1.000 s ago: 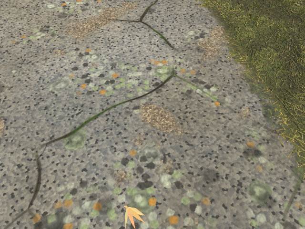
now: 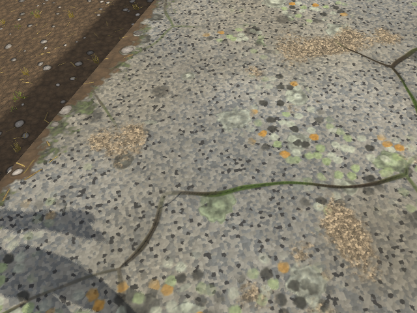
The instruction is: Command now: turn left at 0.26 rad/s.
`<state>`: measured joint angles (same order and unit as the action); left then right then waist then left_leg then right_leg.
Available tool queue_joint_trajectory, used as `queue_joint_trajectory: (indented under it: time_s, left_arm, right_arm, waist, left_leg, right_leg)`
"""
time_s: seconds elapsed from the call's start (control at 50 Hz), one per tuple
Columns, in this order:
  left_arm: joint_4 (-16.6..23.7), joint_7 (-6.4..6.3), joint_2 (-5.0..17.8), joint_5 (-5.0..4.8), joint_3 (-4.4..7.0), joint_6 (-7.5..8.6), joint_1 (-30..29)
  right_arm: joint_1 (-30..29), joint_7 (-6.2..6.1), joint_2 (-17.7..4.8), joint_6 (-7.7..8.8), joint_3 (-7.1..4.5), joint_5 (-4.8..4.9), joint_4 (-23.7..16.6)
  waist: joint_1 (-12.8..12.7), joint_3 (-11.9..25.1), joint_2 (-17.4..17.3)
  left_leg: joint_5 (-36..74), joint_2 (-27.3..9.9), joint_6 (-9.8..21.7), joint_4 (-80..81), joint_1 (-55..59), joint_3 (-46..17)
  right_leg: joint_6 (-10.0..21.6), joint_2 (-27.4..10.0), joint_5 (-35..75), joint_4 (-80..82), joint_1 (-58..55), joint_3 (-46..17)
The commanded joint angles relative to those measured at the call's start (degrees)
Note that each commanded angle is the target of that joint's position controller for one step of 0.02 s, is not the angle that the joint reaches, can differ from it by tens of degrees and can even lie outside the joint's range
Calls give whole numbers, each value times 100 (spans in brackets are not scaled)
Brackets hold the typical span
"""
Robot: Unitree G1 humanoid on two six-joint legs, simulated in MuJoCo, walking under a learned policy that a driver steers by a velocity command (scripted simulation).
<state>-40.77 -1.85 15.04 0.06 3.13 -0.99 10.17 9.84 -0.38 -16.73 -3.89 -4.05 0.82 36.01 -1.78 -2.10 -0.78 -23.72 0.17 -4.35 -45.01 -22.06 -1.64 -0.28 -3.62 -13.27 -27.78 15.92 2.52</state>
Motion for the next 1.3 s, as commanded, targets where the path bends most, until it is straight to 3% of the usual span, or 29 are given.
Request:
queue_joint_trajectory:
  time_s: [0.02,0.04,0.06,0.08,0.1,0.12,0.18,0.24,0.3,0.38,0.44,0.46,0.48,0.5,0.52,0.6,0.74,0.82,0.88,0.92,0.96,0.98,1.0,1.02,1.04,1.08,1.1,1.16,1.3]
  left_arm:
    - [221,33,1072,-130,274,41,-113]
    - [116,40,959,-176,230,58,32]
    - [23,69,772,-87,161,110,285]
    - [137,153,383,222,17,197,411]
    - [258,94,492,160,38,198,-85]
    - [229,73,761,83,98,170,-240]
    - [140,75,1036,-25,265,132,-338]
    - [43,154,764,-110,218,312,-283]
    - [-3,248,517,-79,120,489,-400]
    - [-19,341,633,-136,100,546,-325]
    - [-392,322,749,-146,172,560,668]
    - [-504,270,934,-155,226,574,1201]
    - [-508,233,1611,-93,357,580,1601]
    - [-507,297,1611,-3,352,627,1752]
    - [-416,309,1267,-5,233,676,1341]
    - [-282,293,838,24,74,692,787]
    - [-516,171,884,-40,68,625,1192]
    - [-711,143,961,-86,88,551,1559]
    - [-823,127,1029,-121,131,470,1641]
    - [-831,102,1150,-115,180,426,1561]
    - [-795,75,1185,-82,181,355,1406]
    - [-658,56,998,21,92,362,1413]
    - [-567,137,103,23,-169,478,2281]
    - [-654,177,716,-127,-37,621,1843]
    - [-396,208,1030,-286,65,705,1162]
    - [-272,175,904,-155,59,750,637]
    - [-304,178,850,-115,78,695,777]
    - [-349,158,558,-80,26,512,945]
    - [93,240,375,-36,-80,576,-575]
  right_arm:
    - [165,40,-363,97,-100,-18,-308]
    - [277,44,-377,107,-100,-45,-238]
    - [329,14,-582,109,-119,-82,-270]
    - [329,-71,-1096,79,-199,-149,-368]
    - [119,-19,-726,157,-88,-272,-331]
    - [68,12,-520,255,-31,-288,-311]
    - [519,-38,-959,382,-170,-64,45]
    - [470,-112,-673,474,-92,-50,105]
    - [433,-93,-731,563,-132,-32,138]
    - [555,13,-919,596,-195,65,259]
    - [469,55,-666,576,-96,37,322]
    - [409,70,-341,594,12,-29,304]
    - [396,76,61,688,125,-80,38]
    - [227,18,-416,779,-1,46,-100]
    - [239,21,-731,832,-101,146,-65]
    - [233,68,-503,848,-100,-23,136]
    - [-634,124,-113,841,27,-19,-96]
    - [-1311,271,-57,911,84,34,-293]
    - [-1537,374,-151,959,76,54,-415]
    - [-1251,386,-344,970,6,33,-360]
    - [136,290,-750,940,-203,16,25]
    - [1231,206,-1068,903,-291,-46,260]
    - [1514,234,-1514,909,-367,-76,402]
    - [1536,217,-886,892,-218,-30,417]
    - [1067,185,-728,883,-142,-23,411]
    - [408,195,-524,894,-74,-82,382]
    - [267,203,-407,930,-38,-149,383]
    - [220,219,-440,1035,-55,-66,541]
    - [726,89,-809,970,-115,-12,889]
  waist:
    - [140,674,1194]
    - [207,626,1064]
    - [127,820,614]
    - [-120,1067,-1012]
    - [171,924,-1357]
    - [273,743,-1017]
    - [509,100,-1035]
    - [398,-99,-822]
    - [429,51,-718]
    - [374,44,-702]
    - [-161,168,-434]
    - [-389,272,-27]
    - [-397,497,1526]
    - [-510,444,1589]
    - [-308,0,1152]
    - [-8,-150,722]
    - [-210,-194,539]
    - [-407,-427,451]
    - [-316,-487,496]
    - [-57,-194,631]
    - [714,781,681]
    - [1111,1665,284]
    - [582,2590,-1417]
    - [886,2546,-1071]
    - [825,1453,-817]
    - [446,538,-61]
    - [227,479,-221]
    - [0,300,-295]
    - [447,-140,-149]
  left_leg:
    - [861,158,248,1719,635,387]
    - [1543,184,415,2546,1150,362]
    - [2311,-267,591,2608,1967,-254]
    - [4275,-1511,1071,2254,2625,-1560]
    - [3712,-1914,1859,2460,1674,-1862]
    - [2393,-1655,1893,2749,1567,-1785]
    - [-671,-1569,1763,3394,1757,-2196]
    - [-548,-1375,1640,3629,1779,-1898]
    - [141,-1216,1579,3585,1622,-1415]
    - [-72,-1330,1639,3454,1059,-1383]
    - [-349,-1038,1346,2740,160,-1115]
    - [-260,-691,1070,1756,-369,-715]
    - [-437,69,590,-394,-1589,196]
    - [-995,146,543,-1642,-2336,-194]
    - [-499,-213,663,-2103,-2720,-412]
    - [1130,-652,654,-1618,-2291,-237]
    - [2667,-506,300,315,-1932,106]
    - [2983,-354,374,1178,-1691,219]
    - [2594,-281,601,1525,-1669,187]
    - [2165,-73,802,1626,-1075,320]
    - [2193,212,1137,1754,923,568]
    - [2214,-701,1473,1401,2966,-423]
    - [809,-2199,2466,1888,4989,-3410]
    - [128,-2191,2374,2634,4797,-4154]
    - [372,-1986,2093,2788,3961,-3195]
    - [1606,-1537,1888,3094,2313,-1993]
    - [1930,-1365,1846,3266,1862,-1657]
    - [2284,-1252,1956,3691,1189,-1125]
    - [2434,-923,1669,3901,1135,-209]
  right_leg:
    - [1170,-1110,2334,354,-764,-965]
    - [925,-982,2061,224,-522,-866]
    - [481,-759,1288,-92,-11,-659]
    - [-65,-175,-725,-1056,866,-75]
    - [-276,-19,-1888,-1236,915,-276]
    - [-338,-60,-1825,-1607,909,-345]
    - [-301,-7,-1487,-2738,2114,-368]
    - [-143,-65,-801,-2451,2254,-367]
    - [-52,9,-392,-1455,1596,-210]
    - [81,146,-179,-621,624,-62]
    - [246,329,74,-121,-958,27]
    - [426,-147,-319,217,-1637,-644]
    - [1095,-1412,-1705,1118,-2398,-2789]
    - [1698,-1958,-2961,1809,-2210,-4400]
    - [1602,-1866,-3147,1833,-1968,-4077]
    - [1111,-1010,-896,1971,-1345,-2215]
    - [1071,-647,1295,2144,-1268,-889]
    - [1104,-824,1384,2097,-1474,-774]
    - [1047,-1076,1961,1810,-1991,-798]
    - [934,-1111,3445,1288,-2268,-735]
    - [714,-795,5106,-387,-2005,-435]
    - [555,-562,3588,-2043,-661,-373]
    - [172,624,-1103,-4206,1662,-456]
    - [212,554,-1878,-4870,2300,-1177]
    - [258,249,-1479,-4957,2701,-1020]
    - [221,-222,-627,-4317,2367,-748]
    - [200,-385,-394,-4119,1998,-797]
    - [33,-513,-238,-3618,1718,-698]
    - [-106,-305,1863,-1065,1790,-366]
